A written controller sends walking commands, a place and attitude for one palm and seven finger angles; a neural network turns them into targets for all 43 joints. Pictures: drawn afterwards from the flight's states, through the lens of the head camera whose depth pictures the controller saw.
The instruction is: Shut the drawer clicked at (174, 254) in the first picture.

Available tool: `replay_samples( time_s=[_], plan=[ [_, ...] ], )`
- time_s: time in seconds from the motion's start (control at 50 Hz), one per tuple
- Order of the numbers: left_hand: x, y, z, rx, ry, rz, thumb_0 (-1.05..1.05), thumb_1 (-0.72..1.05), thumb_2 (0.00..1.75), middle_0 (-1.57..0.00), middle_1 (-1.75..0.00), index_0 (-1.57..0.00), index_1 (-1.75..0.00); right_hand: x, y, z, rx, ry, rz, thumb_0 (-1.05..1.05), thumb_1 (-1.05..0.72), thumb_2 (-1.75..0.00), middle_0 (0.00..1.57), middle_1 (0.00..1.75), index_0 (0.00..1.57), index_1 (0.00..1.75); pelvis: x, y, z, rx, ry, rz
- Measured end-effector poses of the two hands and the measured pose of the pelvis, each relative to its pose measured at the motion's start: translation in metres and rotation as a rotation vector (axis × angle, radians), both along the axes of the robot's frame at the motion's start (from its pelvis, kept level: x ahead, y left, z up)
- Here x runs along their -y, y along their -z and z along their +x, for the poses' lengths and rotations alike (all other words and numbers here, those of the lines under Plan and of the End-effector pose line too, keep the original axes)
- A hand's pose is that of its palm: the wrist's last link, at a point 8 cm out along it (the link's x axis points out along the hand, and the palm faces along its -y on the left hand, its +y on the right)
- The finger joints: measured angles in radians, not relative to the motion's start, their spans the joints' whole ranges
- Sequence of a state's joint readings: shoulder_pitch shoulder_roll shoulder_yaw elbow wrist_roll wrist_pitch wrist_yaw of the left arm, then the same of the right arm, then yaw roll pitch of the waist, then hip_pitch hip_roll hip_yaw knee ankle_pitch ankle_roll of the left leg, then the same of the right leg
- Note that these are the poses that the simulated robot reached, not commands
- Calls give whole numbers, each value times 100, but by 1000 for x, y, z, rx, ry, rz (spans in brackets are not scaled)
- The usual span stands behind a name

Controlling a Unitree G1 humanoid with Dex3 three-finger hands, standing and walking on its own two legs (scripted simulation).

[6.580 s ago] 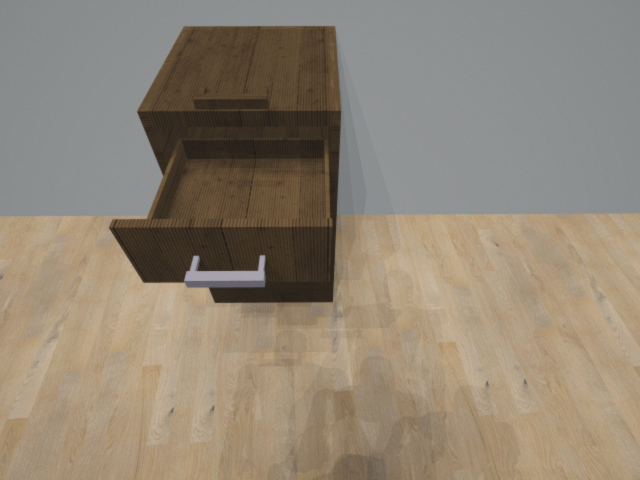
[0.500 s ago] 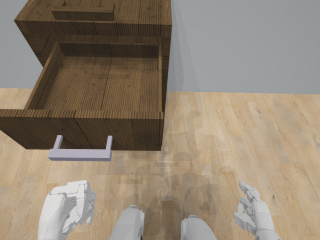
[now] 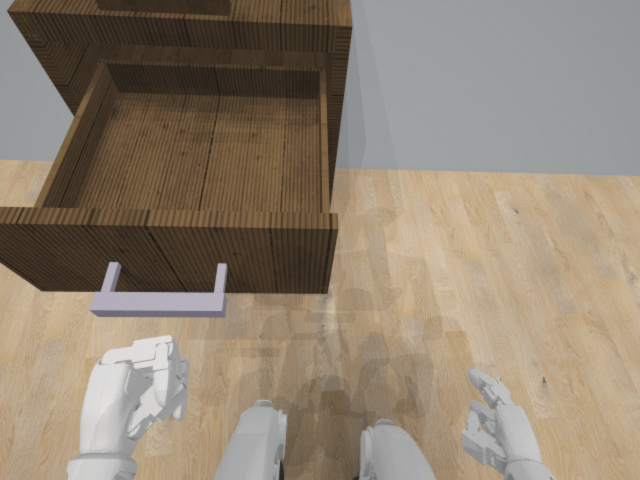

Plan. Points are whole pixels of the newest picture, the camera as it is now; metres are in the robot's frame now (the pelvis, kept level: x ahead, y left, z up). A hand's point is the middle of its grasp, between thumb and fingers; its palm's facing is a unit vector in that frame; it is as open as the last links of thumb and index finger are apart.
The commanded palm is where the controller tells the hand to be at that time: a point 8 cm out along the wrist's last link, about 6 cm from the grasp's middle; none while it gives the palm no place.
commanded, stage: bring the fist close to the handle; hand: left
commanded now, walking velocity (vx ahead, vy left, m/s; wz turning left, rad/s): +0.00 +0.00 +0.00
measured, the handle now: (164, 288) +0.32 +0.21 +0.03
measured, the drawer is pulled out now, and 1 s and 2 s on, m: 0.29 0.27 0.15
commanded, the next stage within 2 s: push the drawer shut in 0.16 s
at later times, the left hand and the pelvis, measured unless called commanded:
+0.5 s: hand (193, 369) +0.24 +0.16 +0.02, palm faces +0.04 -1.00 -0.02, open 3.3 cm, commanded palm +0.22 +0.21 +0.03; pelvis +0.00 +0.00 -0.01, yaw +0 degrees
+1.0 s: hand (195, 338) +0.27 +0.16 +0.02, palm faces +0.04 -1.00 -0.04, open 2.8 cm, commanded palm +0.28 +0.21 +0.03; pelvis -0.02 -0.01 -0.01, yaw +1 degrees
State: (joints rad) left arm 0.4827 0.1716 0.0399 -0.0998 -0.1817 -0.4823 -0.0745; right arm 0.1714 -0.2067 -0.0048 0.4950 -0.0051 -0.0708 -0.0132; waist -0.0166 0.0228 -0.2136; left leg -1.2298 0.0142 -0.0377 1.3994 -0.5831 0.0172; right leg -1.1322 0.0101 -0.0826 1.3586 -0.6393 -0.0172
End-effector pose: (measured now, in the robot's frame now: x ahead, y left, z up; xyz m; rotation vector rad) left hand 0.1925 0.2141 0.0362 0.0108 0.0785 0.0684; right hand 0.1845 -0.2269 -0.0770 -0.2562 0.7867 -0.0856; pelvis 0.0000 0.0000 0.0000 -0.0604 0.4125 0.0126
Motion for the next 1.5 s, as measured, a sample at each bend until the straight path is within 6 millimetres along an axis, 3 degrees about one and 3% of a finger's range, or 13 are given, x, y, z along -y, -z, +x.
replay_samples(
  time_s=[0.16, 0.34, 0.48, 0.56, 0.88, 1.12, 1.5],
  plan=[
    [1, 12, 0, -23, 11, -13, 2, 90, 90, -140, -160, -140, -160, -2, 1, 6, 8, -15, -12, 1, -90, -89, 20, 30, 20, 30, -1, 3, 0, -8, -3, -4],
    [1, 1, 4, 16, 10, -3, 2, 90, 90, -140, -160, -140, -160, -7, 0, 11, 12, -22, 1, 1, -90, -89, 20, 30, 20, 30, -2, 2, 2, -8, -5, -5],
    [4, 13, 20, 0, 27, 6, 1, 90, 90, -140, -160, -140, -160, -4, 3, 9, 2, -35, -10, 1, -90, -89, 20, 30, 20, 30, 0, 5, 1, -14, -5, -3],
    [2, 9, 33, 34, 23, 9, 2, 90, 90, -140, -160, -140, -160, 0, 6, 4, -18, -28, -15, 1, -90, -89, 20, 30, 20, 30, 2, 5, 1, -16, -5, -3],
    [-1, 14, 43, 51, 16, 27, -5, 82, 96, -140, -160, -140, -160, 16, 14, -15, -80, -27, -46, 1, -90, -89, 20, 30, 20, 30, 8, 4, -8, -6, -13, 0],
    [-2, 12, 70, 57, 30, 30, -2, 83, 98, -140, -160, -140, -160, 18, 13, -32, -85, -7, -44, 1, -90, -89, 20, 30, 20, 30, 8, 2, -21, 12, -13, 1],
    [-4, 11, 112, 76, 20, 31, 1, 83, 98, -140, -160, -140, -160, 22, 16, -66, -180, 32, -61, 1, -90, -89, 20, 30, 20, 30, 0, -2, -24, 10, -7, 4]
  ],
)
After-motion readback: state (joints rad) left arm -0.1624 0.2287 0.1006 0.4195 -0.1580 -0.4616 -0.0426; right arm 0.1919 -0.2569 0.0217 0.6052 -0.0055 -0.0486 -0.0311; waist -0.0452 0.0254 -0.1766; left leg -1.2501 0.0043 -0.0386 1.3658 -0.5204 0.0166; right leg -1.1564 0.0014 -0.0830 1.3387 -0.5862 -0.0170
